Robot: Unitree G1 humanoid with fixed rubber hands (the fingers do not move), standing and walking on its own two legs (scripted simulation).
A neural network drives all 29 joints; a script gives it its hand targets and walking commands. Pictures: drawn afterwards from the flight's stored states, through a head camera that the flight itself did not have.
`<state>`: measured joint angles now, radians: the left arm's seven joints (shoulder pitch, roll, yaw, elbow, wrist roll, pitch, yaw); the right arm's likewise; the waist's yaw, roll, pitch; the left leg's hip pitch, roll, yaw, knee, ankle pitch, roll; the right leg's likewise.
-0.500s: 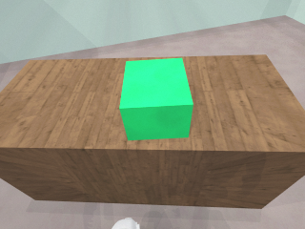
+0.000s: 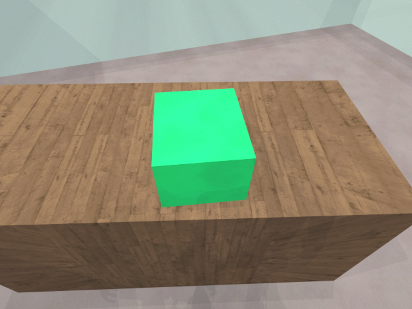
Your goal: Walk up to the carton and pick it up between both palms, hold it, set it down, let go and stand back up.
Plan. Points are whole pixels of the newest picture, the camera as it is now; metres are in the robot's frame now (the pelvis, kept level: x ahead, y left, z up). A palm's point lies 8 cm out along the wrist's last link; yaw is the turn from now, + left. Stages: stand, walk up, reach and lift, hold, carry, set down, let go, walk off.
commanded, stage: walk up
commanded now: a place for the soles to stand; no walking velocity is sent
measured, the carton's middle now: (199, 145) +0.54 +0.04 -0.04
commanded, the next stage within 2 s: none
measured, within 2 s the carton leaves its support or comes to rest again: neither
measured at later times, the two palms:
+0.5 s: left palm out of the picture +0.04 +0.24 -0.13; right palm out of the picture +0.03 -0.24 -0.14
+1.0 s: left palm out of the picture +0.01 +0.21 -0.13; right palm out of the picture +0.08 -0.26 -0.14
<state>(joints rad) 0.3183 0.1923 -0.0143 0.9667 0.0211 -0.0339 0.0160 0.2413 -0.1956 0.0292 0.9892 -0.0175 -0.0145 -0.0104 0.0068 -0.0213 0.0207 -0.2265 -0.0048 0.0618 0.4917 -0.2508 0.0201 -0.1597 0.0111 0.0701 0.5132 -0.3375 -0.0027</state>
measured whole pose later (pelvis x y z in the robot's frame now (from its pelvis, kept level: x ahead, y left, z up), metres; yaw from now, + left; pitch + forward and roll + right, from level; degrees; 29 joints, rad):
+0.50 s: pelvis +0.01 +0.00 +0.00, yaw -2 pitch -2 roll +1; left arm 0.29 0.20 -0.03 1.02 0.01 -0.02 0.03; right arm 0.22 -0.23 0.02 1.05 -0.02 0.01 -0.01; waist -0.01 0.00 0.04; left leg -0.19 0.00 0.10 0.48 -0.27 0.02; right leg -0.13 0.02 0.11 0.51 -0.35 0.00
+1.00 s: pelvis +0.05 -0.02 +0.00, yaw -1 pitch -2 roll +1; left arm 0.39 0.17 -0.01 1.01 0.03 -0.03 0.04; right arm 0.23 -0.23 0.02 1.02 -0.03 -0.01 -0.02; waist 0.02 0.02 0.12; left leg -0.38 0.01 0.06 0.72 -0.41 0.02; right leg -0.04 0.02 0.03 0.46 -0.38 -0.03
